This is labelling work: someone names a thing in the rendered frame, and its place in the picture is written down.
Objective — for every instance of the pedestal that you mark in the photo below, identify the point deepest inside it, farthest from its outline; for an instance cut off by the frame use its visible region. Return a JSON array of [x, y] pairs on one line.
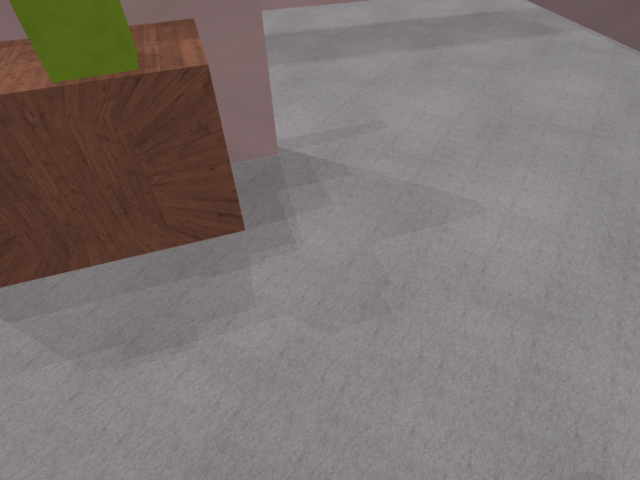
[[103, 168]]

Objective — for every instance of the carton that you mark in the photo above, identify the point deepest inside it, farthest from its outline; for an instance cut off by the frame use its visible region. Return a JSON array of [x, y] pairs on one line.
[[78, 38]]

